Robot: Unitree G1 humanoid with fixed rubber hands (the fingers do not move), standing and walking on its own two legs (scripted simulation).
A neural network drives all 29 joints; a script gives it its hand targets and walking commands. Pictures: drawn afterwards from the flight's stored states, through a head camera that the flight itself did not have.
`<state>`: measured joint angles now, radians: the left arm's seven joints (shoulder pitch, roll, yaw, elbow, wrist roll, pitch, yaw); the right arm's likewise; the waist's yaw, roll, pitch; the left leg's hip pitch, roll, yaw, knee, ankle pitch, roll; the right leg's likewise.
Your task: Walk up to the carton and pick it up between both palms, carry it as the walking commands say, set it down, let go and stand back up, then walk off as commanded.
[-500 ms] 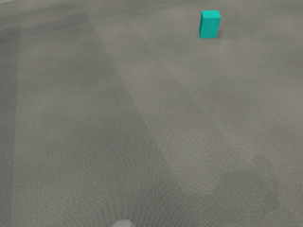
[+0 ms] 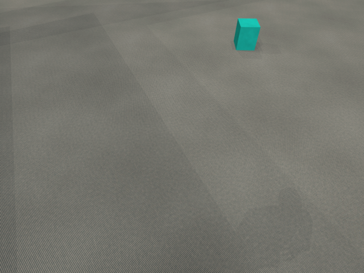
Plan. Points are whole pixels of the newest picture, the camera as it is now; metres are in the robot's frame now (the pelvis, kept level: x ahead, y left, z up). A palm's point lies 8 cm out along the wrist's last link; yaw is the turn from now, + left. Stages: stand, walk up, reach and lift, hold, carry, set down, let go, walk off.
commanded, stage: walk off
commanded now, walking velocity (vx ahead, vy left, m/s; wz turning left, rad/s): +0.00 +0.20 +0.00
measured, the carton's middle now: (246, 34) +2.46 -0.72 -0.64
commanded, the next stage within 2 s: stand in 0.82 s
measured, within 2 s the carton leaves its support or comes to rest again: neither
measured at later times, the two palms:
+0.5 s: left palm out of the picture -0.03 +0.43 -0.14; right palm out of the picture +0.08 -0.12 -0.12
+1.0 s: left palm out of the picture +0.01 +0.49 -0.11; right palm out of the picture +0.00 +0.00 -0.14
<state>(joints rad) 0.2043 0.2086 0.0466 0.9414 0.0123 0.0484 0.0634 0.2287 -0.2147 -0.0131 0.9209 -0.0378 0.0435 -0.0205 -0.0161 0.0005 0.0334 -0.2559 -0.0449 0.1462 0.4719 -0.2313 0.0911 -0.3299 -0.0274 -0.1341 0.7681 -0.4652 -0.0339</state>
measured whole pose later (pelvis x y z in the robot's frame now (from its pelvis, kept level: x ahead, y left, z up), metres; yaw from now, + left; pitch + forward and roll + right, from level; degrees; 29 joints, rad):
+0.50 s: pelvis -0.02 +0.14 +0.00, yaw +1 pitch +1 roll +1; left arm 0.29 0.30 0.10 0.98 0.04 0.04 0.05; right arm 0.17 -0.24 -0.05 0.89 -0.04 0.05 0.04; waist 0.05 -0.06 0.08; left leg -0.28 0.04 0.08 0.52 -0.23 -0.02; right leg -0.35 -0.18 -0.03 0.74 -0.46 0.04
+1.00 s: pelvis -0.03 +0.24 +0.01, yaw +1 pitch +0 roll +1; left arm 0.24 0.19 0.03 0.97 0.03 0.00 0.05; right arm 0.27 -0.22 -0.05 0.98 -0.03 0.05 0.00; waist 0.01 0.03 0.04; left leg -0.38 -0.01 0.01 0.85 -0.34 -0.04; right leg -0.17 -0.07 -0.14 0.42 -0.24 -0.02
